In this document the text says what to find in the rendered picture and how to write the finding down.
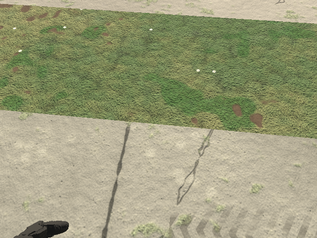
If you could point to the robot left hand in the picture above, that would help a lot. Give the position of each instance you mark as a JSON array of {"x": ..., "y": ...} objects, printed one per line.
[{"x": 43, "y": 229}]

